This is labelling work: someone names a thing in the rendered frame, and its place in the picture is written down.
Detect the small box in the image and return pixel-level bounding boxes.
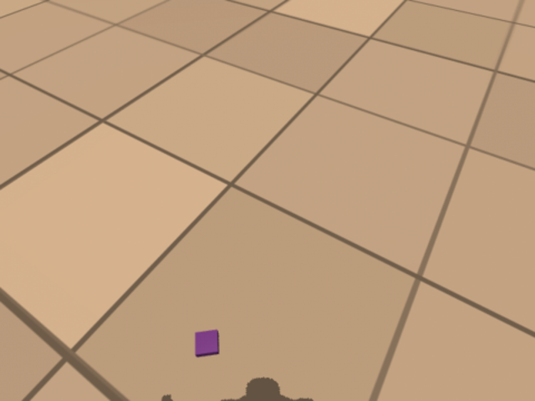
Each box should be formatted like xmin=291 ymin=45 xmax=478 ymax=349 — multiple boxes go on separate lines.
xmin=196 ymin=330 xmax=219 ymax=357

